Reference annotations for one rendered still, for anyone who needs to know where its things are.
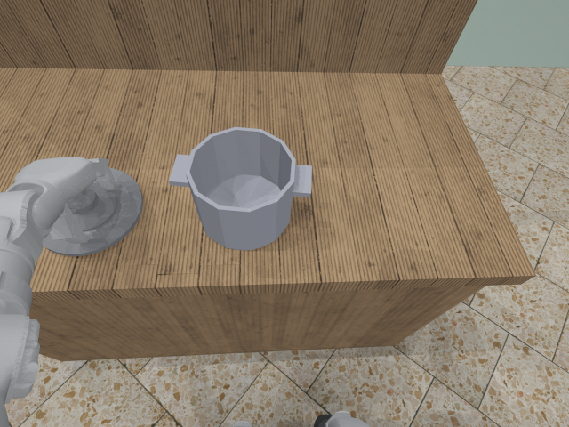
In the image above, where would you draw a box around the left robot upper arm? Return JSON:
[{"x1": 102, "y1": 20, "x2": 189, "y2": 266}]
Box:
[{"x1": 0, "y1": 314, "x2": 40, "y2": 427}]

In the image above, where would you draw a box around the pot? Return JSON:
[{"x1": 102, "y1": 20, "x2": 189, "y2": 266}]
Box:
[{"x1": 169, "y1": 127, "x2": 312, "y2": 250}]

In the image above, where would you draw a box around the lid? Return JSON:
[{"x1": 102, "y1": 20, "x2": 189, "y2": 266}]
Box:
[{"x1": 43, "y1": 168, "x2": 143, "y2": 256}]

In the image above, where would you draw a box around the table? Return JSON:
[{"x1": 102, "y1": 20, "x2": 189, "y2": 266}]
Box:
[{"x1": 0, "y1": 0, "x2": 536, "y2": 361}]

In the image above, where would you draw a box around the left robot forearm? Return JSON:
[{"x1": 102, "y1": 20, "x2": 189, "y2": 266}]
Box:
[{"x1": 0, "y1": 179, "x2": 65, "y2": 316}]

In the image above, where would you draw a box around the robot right shin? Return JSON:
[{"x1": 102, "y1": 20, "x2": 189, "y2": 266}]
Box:
[{"x1": 327, "y1": 411, "x2": 351, "y2": 423}]

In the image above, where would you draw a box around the knob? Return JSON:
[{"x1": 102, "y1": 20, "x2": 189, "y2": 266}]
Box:
[{"x1": 67, "y1": 187, "x2": 99, "y2": 214}]

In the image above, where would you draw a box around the robot left hand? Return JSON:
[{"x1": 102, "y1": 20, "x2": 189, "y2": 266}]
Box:
[{"x1": 14, "y1": 157, "x2": 116, "y2": 244}]

